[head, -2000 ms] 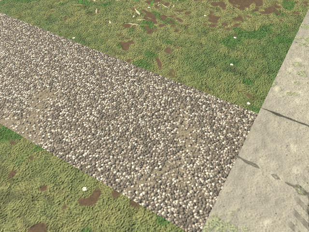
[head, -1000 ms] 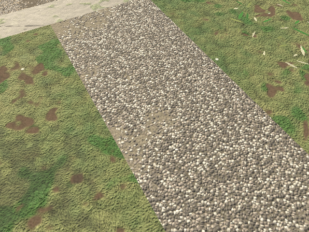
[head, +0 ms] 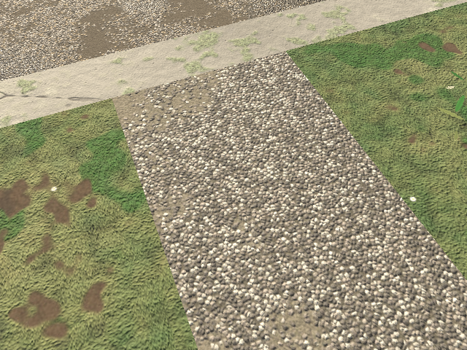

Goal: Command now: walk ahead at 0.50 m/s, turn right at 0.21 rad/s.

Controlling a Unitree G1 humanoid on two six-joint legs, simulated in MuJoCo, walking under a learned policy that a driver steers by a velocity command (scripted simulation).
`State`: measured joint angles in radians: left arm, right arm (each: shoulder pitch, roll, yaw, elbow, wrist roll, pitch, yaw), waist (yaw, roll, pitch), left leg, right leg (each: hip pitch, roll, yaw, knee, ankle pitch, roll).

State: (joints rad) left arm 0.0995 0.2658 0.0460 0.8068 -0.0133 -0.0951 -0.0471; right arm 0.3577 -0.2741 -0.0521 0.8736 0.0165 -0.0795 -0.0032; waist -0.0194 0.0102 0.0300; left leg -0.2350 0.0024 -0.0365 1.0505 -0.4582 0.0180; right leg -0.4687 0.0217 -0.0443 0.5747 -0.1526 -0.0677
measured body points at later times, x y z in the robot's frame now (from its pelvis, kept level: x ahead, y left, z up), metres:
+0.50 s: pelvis +0.28 +0.02 +0.01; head +0.30 +0.02 +0.45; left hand +0.37 +0.29 -0.12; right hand +0.42 -0.27 -0.07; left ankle +0.38 +0.11 -0.72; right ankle +0.11 -0.08 -0.67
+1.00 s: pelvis +0.49 -0.11 -0.01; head +0.53 -0.14 +0.44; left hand +0.81 -0.02 -0.08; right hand +0.37 -0.37 -0.14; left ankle +0.40 +0.11 -0.65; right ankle +0.53 -0.23 -0.72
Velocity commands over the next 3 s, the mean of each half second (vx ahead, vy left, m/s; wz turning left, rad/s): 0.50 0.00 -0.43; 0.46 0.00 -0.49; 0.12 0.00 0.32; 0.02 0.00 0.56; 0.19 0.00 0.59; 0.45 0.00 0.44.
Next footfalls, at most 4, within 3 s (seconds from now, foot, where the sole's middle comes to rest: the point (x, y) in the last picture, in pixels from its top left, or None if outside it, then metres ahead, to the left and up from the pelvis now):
0.42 left None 0.42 0.11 -0.76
0.94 right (336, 307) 0.57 -0.25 -0.76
1.48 left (261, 271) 0.68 -0.05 -0.76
1.96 right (338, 274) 0.67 -0.28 -0.76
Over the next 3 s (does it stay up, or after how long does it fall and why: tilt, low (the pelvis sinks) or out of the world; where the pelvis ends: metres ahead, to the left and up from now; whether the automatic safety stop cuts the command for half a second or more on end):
stays up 0.92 -0.02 0.01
